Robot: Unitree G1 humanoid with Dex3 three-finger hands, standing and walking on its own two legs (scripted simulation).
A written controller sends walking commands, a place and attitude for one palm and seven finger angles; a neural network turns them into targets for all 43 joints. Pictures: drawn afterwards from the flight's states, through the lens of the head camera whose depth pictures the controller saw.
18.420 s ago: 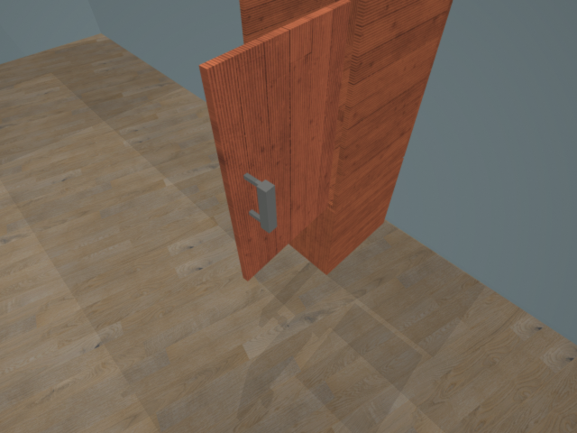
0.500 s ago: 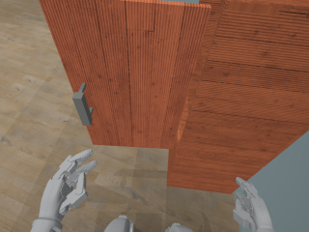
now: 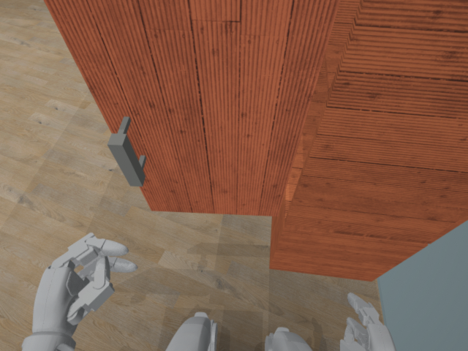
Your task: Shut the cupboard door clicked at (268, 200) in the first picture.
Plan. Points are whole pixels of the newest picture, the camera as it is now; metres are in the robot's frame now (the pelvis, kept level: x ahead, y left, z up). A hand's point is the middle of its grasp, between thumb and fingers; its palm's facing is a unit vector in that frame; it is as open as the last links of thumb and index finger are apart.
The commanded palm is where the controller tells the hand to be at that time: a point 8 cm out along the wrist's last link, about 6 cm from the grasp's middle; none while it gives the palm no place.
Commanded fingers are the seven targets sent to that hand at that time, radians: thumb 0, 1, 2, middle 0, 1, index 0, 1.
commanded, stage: raise the hand and make a fist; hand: left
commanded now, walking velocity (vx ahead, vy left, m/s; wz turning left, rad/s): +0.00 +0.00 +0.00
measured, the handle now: (131, 152) +0.44 +0.23 +0.05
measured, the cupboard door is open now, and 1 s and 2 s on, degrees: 94 94 94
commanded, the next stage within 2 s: bring the fist close to the handle in 1.04 s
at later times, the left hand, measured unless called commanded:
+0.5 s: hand (103, 296) +0.20 +0.21 +0.04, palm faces +0.01 -1.00 -0.01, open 3.1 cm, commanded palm +0.18 +0.26 +0.05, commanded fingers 0.00 0.90 0.90 -1.30 -1.50 -1.30 -1.50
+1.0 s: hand (100, 275) +0.22 +0.21 +0.06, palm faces +0.05 -1.00 -0.04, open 3.1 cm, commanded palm +0.19 +0.26 +0.05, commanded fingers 0.00 0.90 0.90 -1.30 -1.50 -1.30 -1.50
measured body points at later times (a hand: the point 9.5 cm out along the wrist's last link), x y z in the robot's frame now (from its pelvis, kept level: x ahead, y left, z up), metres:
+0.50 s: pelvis -0.01 +0.02 +0.00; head +0.04 +0.04 +0.44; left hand +0.19 +0.26 +0.04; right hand +0.19 -0.19 -0.06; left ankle +0.04 +0.10 -0.64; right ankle +0.00 -0.09 -0.64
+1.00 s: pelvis -0.01 +0.01 +0.00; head +0.06 +0.03 +0.44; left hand +0.21 +0.26 +0.07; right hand +0.17 -0.22 -0.08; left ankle +0.04 +0.10 -0.64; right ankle +0.00 -0.09 -0.64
